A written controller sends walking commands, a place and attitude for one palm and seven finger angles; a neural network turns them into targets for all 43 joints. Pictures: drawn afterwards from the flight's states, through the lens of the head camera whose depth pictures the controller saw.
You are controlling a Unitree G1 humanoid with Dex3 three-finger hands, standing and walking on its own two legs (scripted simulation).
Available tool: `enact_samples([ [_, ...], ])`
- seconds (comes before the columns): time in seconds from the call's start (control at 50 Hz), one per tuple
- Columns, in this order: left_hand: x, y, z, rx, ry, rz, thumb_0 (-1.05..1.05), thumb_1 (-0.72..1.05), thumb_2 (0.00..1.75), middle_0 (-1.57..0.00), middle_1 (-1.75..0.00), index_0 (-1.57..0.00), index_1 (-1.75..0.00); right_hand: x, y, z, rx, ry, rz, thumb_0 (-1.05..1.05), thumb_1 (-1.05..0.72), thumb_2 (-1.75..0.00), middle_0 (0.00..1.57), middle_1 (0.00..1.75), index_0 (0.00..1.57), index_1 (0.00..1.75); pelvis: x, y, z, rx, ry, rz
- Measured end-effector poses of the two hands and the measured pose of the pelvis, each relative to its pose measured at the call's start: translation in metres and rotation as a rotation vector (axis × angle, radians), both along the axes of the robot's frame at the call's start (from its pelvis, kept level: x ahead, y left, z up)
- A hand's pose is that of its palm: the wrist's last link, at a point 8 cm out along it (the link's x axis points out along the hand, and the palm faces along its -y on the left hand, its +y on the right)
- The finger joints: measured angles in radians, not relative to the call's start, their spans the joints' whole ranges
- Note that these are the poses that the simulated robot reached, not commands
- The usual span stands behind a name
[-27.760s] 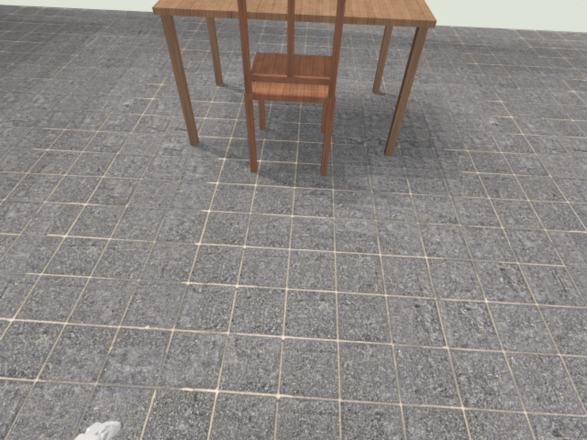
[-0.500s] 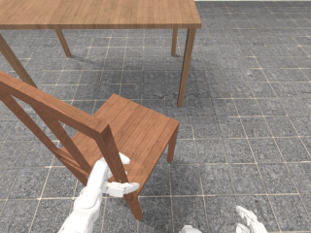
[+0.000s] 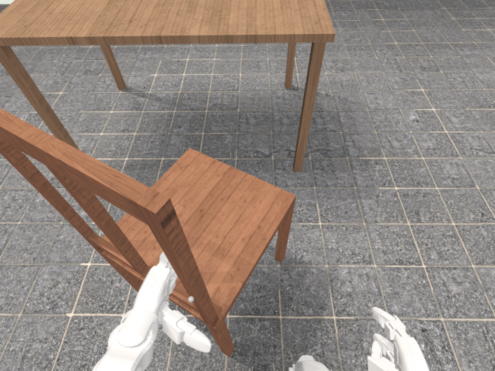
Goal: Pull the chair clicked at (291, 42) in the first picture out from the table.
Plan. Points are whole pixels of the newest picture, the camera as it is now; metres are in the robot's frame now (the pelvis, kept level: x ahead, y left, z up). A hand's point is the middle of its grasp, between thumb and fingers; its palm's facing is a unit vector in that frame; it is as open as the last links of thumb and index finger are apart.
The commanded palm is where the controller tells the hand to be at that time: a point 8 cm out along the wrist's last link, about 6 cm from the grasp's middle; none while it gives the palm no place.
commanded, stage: draw the fingers out of the gap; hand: left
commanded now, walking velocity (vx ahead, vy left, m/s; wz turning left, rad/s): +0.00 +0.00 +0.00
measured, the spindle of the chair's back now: (111, 229) +0.36 +0.26 -0.01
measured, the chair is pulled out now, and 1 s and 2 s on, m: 0.57 0.57 0.57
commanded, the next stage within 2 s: draw the hand back to the body in 0.82 s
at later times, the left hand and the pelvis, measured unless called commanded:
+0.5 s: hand (183, 352) +0.17 +0.10 -0.03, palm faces -0.17 -0.98 -0.13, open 17.5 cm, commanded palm +0.16 +0.15 -0.01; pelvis +0.00 +0.01 -0.02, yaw +1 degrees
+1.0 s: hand out of the picture +0.12 +0.10 -0.02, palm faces -0.10 -0.99 -0.04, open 17.5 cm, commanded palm +0.10 +0.17 +0.00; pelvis -0.01 +0.01 -0.03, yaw +1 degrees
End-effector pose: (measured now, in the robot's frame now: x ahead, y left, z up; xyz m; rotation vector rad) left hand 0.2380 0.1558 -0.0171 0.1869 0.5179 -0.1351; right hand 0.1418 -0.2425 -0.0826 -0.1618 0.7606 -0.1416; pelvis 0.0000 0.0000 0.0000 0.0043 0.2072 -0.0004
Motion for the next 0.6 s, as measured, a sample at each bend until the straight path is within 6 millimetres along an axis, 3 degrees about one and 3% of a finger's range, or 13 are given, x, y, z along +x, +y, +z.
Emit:
enact_samples([
  [0.16,-0.012,0.002,-0.004,-0.008,0.009,0.012,-0.01,-0.54,0.21,-0.01,-0.03,-0.01,-0.03,0.010,0.001,0.005,-0.020,-0.027,0.013,0.01,-0.90,-0.90,0.20,0.30,0.20,0.30,0.002,0.001,-0.004,-0.002,0.007,0.004],
  [0.38,-0.061,0.003,-0.001,-0.012,0.034,0.014,-0.01,-0.54,0.21,0.00,-0.01,0.00,0.00,0.016,0.014,0.007,-0.014,-0.083,0.028,0.01,-0.90,-0.90,0.20,0.30,0.20,0.30,0.002,0.006,-0.010,-0.012,0.008,0.013],
  [0.6,-0.089,0.001,0.004,-0.009,0.016,0.016,-0.01,-0.54,0.21,0.00,-0.01,0.00,0.00,0.015,0.024,0.007,-0.003,-0.131,0.032,0.01,-0.90,-0.90,0.20,0.30,0.21,0.30,-0.006,0.009,-0.019,-0.016,0.006,0.014],
])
